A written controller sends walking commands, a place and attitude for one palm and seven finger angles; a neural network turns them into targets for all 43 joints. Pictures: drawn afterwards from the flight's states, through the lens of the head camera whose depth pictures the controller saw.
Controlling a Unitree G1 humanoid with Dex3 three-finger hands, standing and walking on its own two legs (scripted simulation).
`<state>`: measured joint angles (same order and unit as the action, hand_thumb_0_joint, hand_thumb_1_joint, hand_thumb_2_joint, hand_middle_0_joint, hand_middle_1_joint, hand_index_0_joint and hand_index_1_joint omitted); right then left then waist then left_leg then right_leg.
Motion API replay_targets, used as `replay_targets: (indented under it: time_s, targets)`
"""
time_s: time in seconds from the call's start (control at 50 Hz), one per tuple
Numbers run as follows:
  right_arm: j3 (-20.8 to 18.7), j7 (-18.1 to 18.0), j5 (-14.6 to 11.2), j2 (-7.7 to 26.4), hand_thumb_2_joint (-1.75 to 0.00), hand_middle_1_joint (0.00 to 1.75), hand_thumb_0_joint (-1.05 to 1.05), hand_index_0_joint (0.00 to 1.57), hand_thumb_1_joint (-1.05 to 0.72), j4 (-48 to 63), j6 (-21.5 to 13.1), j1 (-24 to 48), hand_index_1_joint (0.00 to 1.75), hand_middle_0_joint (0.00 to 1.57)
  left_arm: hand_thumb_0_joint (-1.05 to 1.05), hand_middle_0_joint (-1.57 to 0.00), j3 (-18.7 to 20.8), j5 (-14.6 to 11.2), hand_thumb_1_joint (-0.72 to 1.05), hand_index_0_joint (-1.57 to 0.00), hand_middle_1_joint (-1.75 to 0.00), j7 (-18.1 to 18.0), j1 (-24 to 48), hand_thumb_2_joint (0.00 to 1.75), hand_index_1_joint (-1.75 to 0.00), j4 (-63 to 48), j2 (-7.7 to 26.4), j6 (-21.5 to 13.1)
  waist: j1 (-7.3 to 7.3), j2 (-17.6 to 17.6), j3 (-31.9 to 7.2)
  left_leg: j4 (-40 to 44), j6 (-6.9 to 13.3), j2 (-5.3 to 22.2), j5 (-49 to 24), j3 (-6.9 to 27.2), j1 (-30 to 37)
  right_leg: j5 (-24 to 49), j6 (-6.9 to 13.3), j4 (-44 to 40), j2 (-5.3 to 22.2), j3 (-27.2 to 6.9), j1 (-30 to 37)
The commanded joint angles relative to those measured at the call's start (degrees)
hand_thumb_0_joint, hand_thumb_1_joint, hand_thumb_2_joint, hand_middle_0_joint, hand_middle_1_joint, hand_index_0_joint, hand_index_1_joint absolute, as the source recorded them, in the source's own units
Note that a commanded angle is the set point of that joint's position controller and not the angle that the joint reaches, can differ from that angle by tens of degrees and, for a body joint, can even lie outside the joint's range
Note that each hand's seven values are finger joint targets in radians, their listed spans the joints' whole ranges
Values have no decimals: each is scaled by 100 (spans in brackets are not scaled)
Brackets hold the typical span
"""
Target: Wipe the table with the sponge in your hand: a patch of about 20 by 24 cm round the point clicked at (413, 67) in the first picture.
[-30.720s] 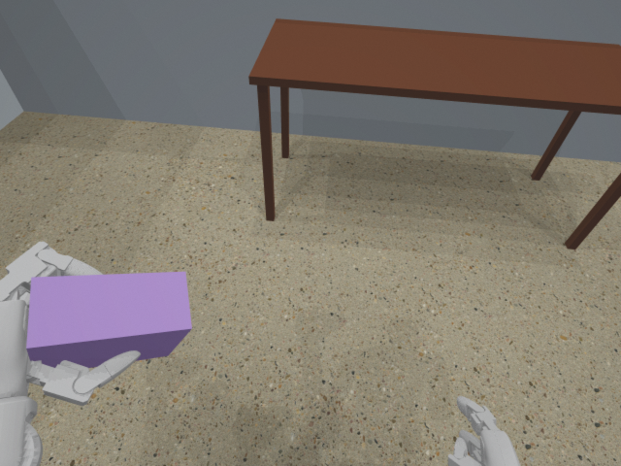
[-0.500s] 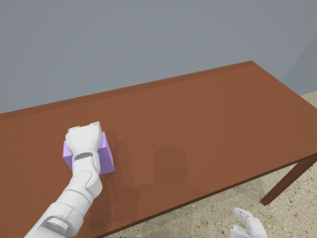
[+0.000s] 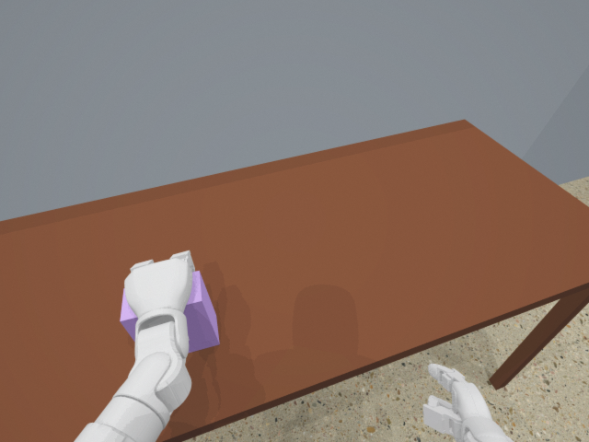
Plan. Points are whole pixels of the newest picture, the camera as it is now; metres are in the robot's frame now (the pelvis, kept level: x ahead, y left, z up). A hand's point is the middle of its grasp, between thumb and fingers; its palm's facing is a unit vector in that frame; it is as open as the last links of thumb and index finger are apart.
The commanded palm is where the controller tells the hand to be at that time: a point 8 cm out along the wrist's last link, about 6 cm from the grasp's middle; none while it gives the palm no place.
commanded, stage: wipe back along the middle lane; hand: left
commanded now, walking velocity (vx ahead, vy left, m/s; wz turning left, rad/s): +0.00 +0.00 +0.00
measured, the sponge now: (178, 325) +0.30 +0.23 -0.03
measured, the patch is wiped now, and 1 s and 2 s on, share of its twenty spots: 0.60 0.70 0.70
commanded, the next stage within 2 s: slide across to the third lane in 1.08 s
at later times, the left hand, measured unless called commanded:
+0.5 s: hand (175, 320) +0.28 +0.21 +0.02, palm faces -0.01 -0.07 -1.00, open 10.2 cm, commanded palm +0.23 +0.19 +0.05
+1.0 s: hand (175, 321) +0.27 +0.21 +0.02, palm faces +0.00 -0.06 -1.00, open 10.2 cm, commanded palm +0.22 +0.19 +0.05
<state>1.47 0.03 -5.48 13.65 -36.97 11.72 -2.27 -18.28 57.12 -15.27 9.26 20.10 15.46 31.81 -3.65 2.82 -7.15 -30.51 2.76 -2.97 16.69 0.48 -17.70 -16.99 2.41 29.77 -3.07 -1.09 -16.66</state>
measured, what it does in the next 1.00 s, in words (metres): stands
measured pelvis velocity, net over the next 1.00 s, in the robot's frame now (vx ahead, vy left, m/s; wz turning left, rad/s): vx -0.01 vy -0.01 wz -0.02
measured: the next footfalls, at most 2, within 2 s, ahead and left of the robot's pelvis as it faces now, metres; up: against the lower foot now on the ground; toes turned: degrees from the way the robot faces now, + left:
none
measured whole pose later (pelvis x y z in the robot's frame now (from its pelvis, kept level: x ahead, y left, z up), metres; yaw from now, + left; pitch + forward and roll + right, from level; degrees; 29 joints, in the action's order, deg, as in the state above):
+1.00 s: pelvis -0.01 -0.01 +0.00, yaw -1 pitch +3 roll +0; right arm 0.9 -0.5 -5.6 14.3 -37.1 10.5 -2.9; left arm -17.1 56.9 -15.5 5.0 16.5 15.4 31.8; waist -3.6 2.9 -7.0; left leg -31.4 1.8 -2.1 16.4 -0.1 -18.1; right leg -16.8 3.3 31.6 -4.0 -1.7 -17.8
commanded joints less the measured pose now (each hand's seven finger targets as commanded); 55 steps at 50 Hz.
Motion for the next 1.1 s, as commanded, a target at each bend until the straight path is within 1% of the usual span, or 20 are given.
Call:
replay_targets:
  time_s: [0.0, 0.06, 0.14, 0.16, 0.22, 0.26, 0.3, 0.36, 0.4, 0.46, 0.5, 0.56, 0.62, 0.66, 0.68, 0.76, 0.82, 0.86, 0.88, 1.08]
  targets:
    - [-229, -3, -7, 649, -90, 30, 0, 20, -90, 1009, -293, 1201, 30, 20, 0, -120, 85, -370, 10, -120, -160, 271, -1, 130, -160, -620, -41, -15, -43, -789, -690, 269, -68, 118, -1633, 277, 315, 2253, 249, -288, 125, -278, 619]
    - [-234, 21, 7, 681, -90, 30, 0, 20, -90, 1010, -301, 1266, 30, 20, 0, -120, 246, -371, 10, -120, -160, 249, -280, 130, -160, -808, 135, -1, -101, -676, -696, 281, -84, 112, -1694, 275, 316, 2396, 268, -280, 120, -367, 690]
    - [-219, 78, -21, 622, -90, 30, 0, 20, -90, 1083, -312, 1374, 30, 20, 0, -120, -77, -363, 10, -120, -160, 282, -559, 130, -160, -1036, -135, 69, -87, -741, -499, 315, -68, 125, -1608, 277, 339, 2136, 244, -319, 114, -329, 587]
    - [-247, 70, -8, 674, -90, 30, 0, 20, -90, 1018, -303, 1368, 30, 20, 0, -120, 154, -327, 10, -120, -160, 259, -366, 130, -160, -1041, 121, 74, -78, -680, -470, 322, -80, 140, -1554, 306, 335, 2066, 274, -320, 88, -381, 520]
    - [-221, 56, -18, 630, -90, 30, 0, 20, -90, 1017, -314, 1367, 30, 20, 0, -120, -79, -304, 10, -120, -160, 268, -286, 130, -160, -960, -100, 100, -47, -778, -407, 311, -65, 127, -1451, 288, 328, 1933, 251, -321, 86, -347, 425]
    - [-245, 9, -3, 685, -90, 30, 0, 20, -90, 961, -316, 1350, 30, 20, 0, -120, 266, -281, 10, -120, -160, 227, -84, 130, -160, -910, 227, 100, -82, -765, -442, 330, -73, 118, -1314, 301, 277, 1808, 271, -339, 69, -427, 420]
    - [-233, 5, -14, 622, -90, 30, 0, 20, -90, 993, -330, 1352, 30, 20, 0, -120, 14, -271, 10, -120, -160, 222, -167, 130, -160, -835, -72, 93, -71, -781, -517, 275, -69, 97, -1399, 275, 310, 1911, 257, -286, 88, -373, 441]
    - [-252, -14, 11, 675, -90, 30, 0, 20, -90, 948, -355, 1302, 30, 20, 0, -120, 172, -217, 10, -120, -160, 228, -63, 130, -160, -753, 117, 56, -78, -794, -568, 260, -69, 88, -1353, 279, 279, 1906, 265, -295, 68, -449, 418]
    - [-228, -12, 0, 631, -90, 30, 0, 20, -90, 989, -359, 1296, 30, 20, 0, -120, -89, -213, 10, -120, -160, 261, 46, 130, -160, -750, -125, 38, -24, -768, -553, 240, -64, 80, -1308, 269, 264, 1852, 252, -274, 91, -395, 373]
    - [-235, -50, 8, 693, -90, 30, 0, 20, -90, 954, -359, 1282, 30, 20, 0, -120, 324, -238, 10, -120, -160, 250, 28, 130, -160, -659, 277, 29, -85, -675, -524, 269, -75, 75, -1190, 276, 190, 1752, 267, -321, 80, -492, 392]
    - [-215, -65, -7, 632, -90, 30, 0, 20, -90, 994, -365, 1270, 30, 20, 0, -120, -11, -213, 10, -120, -160, 277, 207, 130, -160, -638, -47, 38, -17, -713, -478, 253, -61, 67, -1167, 259, 203, 1653, 244, -315, 93, -414, 312]
    - [-231, -76, 9, 692, -90, 30, 0, 20, -90, 955, -391, 1229, 30, 20, 0, -120, 398, -218, 10, -120, -160, 252, 8, 130, -160, -548, 334, -13, -107, -667, -569, 254, -74, 65, -1155, 271, 155, 1701, 268, -314, 78, -502, 396]
    - [-228, -82, 10, 649, -90, 30, 0, 20, -90, 988, -406, 1203, 30, 20, 0, -120, 59, -221, 10, -120, -160, 296, 107, 130, -160, -555, -13, -51, -24, -840, -504, 223, -50, 62, -1139, 241, 156, 1702, 231, -325, 94, -465, 330]
    - [-240, -91, 18, 700, -90, 30, 0, 20, -90, 957, -417, 1206, 30, 20, 0, -120, 363, -201, 10, -120, -160, 262, 31, 130, -160, -511, 292, -60, -90, -757, -545, 236, -66, 58, -1110, 257, 118, 1680, 253, -334, 81, -535, 368]
    - [-233, -87, 7, 643, -90, 30, 0, 20, -90, 1015, -425, 1175, 30, 20, 0, -120, 131, -226, 10, -120, -160, 273, -20, 130, -160, -608, 36, -64, -62, -715, -625, 221, -50, 54, -1141, 233, 144, 1720, 232, -289, 102, -455, 421]
    - [-263, -65, 15, 681, -90, 30, 0, 20, -90, 985, -438, 1197, 30, 20, 0, -120, 267, -222, 10, -120, -160, 249, -116, 130, -160, -565, 167, -69, -96, -745, -560, 215, -58, 62, -1136, 254, 118, 1712, 251, -312, 86, -502, 361]
    - [-242, -50, -9, 635, -90, 30, 0, 20, -90, 1039, -434, 1223, 30, 20, 0, -120, 4, -263, 10, -120, -160, 266, -223, 130, -160, -620, -84, -62, -62, -829, -480, 221, -50, 68, -1121, 241, 97, 1694, 227, -311, 104, -464, 340]
    - [-276, -66, 0, 699, -90, 30, 0, 20, -90, 987, -431, 1223, 30, 20, 0, -120, 390, -262, 10, -120, -160, 223, -219, 130, -160, -603, 289, -53, -114, -809, -547, 212, -57, 67, -1096, 251, 86, 1691, 242, -324, 85, -552, 380]
    - [-249, -58, -7, 642, -90, 30, 0, 20, -90, 1029, -430, 1217, 30, 20, 0, -120, 103, -273, 10, -120, -160, 231, -216, 130, -160, -648, -8, -34, -72, -735, -572, 207, -48, 58, -1122, 215, 102, 1756, 227, -286, 108, -477, 417]
    - [-244, -51, -21, 644, -90, 30, 0, 20, -90, 1058, -388, 1244, 30, 20, 0, -120, 66, -281, 10, -120, -160, 252, -85, 130, -160, -671, -9, 41, -60, -755, -513, 231, -43, 84, -1060, 260, 139, 1532, 233, -301, 83, -415, 296]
